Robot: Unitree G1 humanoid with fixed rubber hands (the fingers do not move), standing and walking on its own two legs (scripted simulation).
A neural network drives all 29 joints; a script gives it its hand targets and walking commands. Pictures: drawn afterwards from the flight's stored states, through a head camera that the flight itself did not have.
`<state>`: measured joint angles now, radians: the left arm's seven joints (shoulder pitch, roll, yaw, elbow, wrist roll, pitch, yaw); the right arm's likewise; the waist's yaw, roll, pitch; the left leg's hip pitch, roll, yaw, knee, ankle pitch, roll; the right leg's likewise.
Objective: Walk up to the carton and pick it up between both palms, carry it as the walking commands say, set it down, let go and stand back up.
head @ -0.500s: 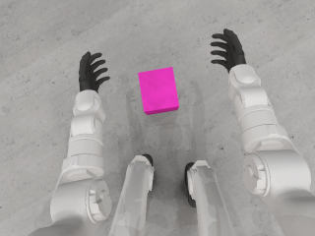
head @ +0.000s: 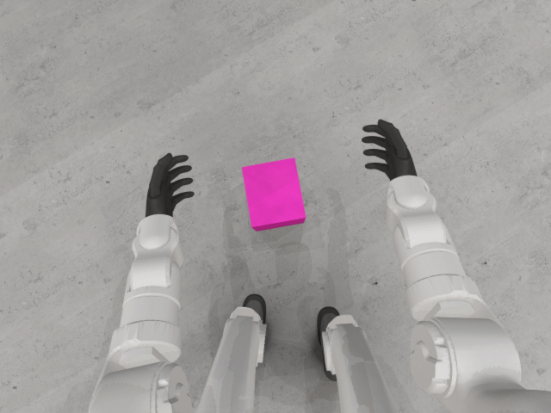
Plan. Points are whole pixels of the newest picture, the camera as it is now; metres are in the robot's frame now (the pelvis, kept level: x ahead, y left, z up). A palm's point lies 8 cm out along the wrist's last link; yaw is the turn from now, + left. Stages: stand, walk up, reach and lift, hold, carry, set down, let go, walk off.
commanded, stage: let go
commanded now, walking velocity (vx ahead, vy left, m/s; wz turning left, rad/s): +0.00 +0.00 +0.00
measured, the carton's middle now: (274, 196) +0.49 +0.07 -0.60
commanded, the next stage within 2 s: stand in 1.06 s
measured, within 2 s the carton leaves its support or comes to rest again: neither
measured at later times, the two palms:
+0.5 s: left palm (76, 324) +0.24 +0.24 +0.02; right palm (511, 298) +0.28 -0.20 +0.01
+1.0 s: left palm (56, 356) +0.22 +0.24 +0.04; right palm out of the picture +0.23 -0.22 +0.04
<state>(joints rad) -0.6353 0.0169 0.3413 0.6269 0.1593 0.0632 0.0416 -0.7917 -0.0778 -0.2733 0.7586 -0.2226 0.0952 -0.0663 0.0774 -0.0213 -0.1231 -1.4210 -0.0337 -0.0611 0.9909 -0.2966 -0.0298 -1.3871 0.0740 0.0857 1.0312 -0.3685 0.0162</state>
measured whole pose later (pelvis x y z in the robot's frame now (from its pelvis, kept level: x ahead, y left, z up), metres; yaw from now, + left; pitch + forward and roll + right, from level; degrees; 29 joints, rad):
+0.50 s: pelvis +0.06 +0.01 +0.09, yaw +1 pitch +11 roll +0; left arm 0.14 0.16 0.07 0.47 0.02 0.01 -0.06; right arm 0.05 -0.15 -0.08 0.53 -0.05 0.00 0.00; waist 0.03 0.01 -0.03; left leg -0.47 -0.04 -0.07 0.52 -0.25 0.00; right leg -0.41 0.03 0.09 0.52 -0.30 0.01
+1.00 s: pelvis +0.06 +0.01 +0.10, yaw +1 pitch -4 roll +0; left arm 0.22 0.21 0.04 0.38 0.03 0.19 -0.05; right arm 0.23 -0.20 -0.04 0.43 -0.01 0.11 0.06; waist 0.01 -0.02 0.09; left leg -0.13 -0.04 -0.08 0.45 -0.25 0.00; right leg -0.07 0.02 0.08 0.45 -0.30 0.00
